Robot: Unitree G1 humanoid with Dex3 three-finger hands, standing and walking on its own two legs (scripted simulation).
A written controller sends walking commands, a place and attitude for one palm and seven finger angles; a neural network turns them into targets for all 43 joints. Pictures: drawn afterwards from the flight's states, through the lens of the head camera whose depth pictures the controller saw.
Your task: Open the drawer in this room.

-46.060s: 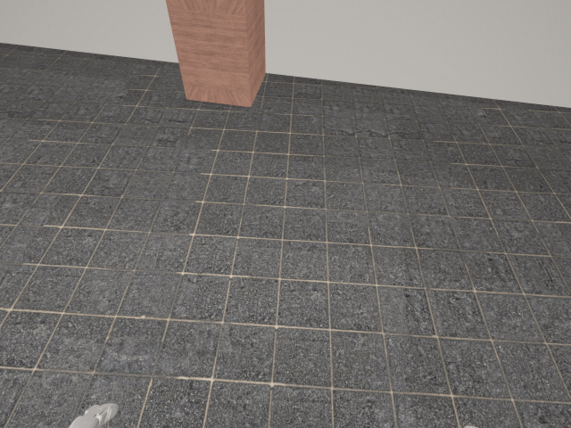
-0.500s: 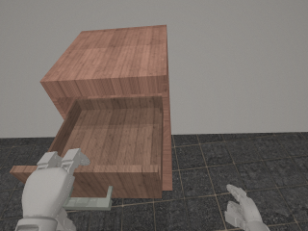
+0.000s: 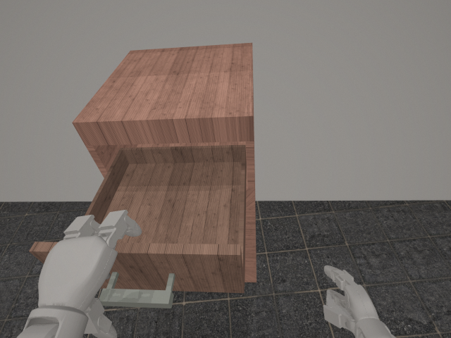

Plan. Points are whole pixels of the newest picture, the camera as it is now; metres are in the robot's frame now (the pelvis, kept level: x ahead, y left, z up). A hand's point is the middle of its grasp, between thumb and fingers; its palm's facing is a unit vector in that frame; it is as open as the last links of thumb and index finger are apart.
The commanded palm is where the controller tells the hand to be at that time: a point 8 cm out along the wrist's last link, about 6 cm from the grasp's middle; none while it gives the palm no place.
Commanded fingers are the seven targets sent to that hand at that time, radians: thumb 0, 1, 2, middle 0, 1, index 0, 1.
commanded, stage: draw the hand back to the body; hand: left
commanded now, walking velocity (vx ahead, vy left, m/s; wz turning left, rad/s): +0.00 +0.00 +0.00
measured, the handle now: (139, 287) +0.20 +0.22 -0.03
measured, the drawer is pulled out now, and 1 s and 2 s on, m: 0.30 0.30 0.30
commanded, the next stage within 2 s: step back with the hand held close in 1.54 s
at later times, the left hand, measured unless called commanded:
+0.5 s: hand (88, 274) +0.16 +0.23 +0.12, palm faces +0.07 -0.11 -0.99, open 13.8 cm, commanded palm +0.13 +0.23 +0.18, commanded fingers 0.00 -0.50 0.30 -0.30 -1.20 -0.30 -1.20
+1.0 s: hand (95, 236) +0.19 +0.22 +0.16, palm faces +0.37 -0.83 -0.41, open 11.6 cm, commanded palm +0.14 +0.26 +0.18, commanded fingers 0.00 0.34 0.66 -0.24 -0.66 -0.24 -0.66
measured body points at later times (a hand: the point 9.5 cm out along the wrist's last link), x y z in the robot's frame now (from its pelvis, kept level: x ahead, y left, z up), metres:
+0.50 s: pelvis +0.00 -0.01 +0.00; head +0.00 -0.05 +0.45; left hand +0.15 +0.23 +0.17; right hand +0.24 -0.21 -0.08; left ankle -0.02 +0.11 -0.73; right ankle +0.00 -0.11 -0.73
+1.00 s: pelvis +0.02 -0.01 +0.01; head +0.01 -0.03 +0.45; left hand +0.17 +0.26 +0.18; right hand +0.22 -0.21 -0.08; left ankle -0.02 +0.11 -0.73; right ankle +0.00 -0.11 -0.73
